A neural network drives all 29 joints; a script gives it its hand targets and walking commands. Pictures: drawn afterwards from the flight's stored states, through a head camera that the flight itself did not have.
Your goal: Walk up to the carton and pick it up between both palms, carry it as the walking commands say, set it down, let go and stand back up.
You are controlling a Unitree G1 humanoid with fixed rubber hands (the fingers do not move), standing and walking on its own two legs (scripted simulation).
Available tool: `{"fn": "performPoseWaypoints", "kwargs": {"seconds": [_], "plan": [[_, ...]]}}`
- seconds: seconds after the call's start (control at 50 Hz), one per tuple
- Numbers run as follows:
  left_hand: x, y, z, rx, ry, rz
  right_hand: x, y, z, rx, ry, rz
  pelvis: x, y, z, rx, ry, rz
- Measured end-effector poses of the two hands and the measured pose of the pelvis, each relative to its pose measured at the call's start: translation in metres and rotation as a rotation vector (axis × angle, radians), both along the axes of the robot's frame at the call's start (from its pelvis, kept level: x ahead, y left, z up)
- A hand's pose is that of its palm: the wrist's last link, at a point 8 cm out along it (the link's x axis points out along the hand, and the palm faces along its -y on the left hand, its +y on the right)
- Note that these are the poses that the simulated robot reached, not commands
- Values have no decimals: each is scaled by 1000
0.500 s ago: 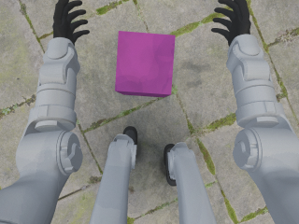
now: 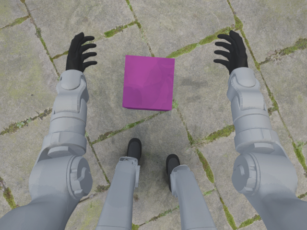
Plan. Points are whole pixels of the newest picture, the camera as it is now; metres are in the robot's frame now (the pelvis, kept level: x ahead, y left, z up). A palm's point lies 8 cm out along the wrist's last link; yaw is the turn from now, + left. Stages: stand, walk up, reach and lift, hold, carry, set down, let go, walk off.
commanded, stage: let go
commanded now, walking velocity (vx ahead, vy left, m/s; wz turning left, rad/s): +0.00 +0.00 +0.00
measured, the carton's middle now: (148, 87) +0.49 +0.05 -0.56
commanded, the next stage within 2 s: stand in 1.16 s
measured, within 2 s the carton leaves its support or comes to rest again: neither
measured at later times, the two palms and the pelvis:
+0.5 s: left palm (39, 153) +0.28 +0.23 -0.01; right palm (294, 147) +0.31 -0.22 -0.01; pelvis +0.05 -0.01 +0.07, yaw +2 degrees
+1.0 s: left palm (31, 187) +0.23 +0.22 +0.02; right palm out of the picture +0.24 -0.24 +0.02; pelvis +0.08 -0.02 +0.09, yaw +2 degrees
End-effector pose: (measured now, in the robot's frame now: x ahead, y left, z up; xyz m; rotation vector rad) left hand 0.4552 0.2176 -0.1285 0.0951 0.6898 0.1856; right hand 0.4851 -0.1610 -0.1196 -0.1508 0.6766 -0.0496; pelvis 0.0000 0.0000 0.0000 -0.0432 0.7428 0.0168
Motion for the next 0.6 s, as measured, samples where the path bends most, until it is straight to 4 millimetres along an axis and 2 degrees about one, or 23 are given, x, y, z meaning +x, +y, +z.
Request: {"fn": "performPoseWaypoints", "kwargs": {"seconds": [0.06,0.12,0.26,0.42,0.6], "plan": [[-18,6,5,31,28,-26,-19,-4,2,-26,21,5,7,1,9,0,-19,4],[-41,14,18,45,50,-44,-43,-9,12,-38,42,10,15,2,19,3,-50,7],[-93,24,63,38,77,-62,-91,-22,51,-41,67,32,30,-1,42,19,-172,11],[-150,16,101,16,83,-62,-141,-49,94,-43,76,34,45,-7,65,39,-361,12],[-208,4,131,15,106,-72,-207,-73,122,-41,101,17,60,-14,83,59,-562,6]]}}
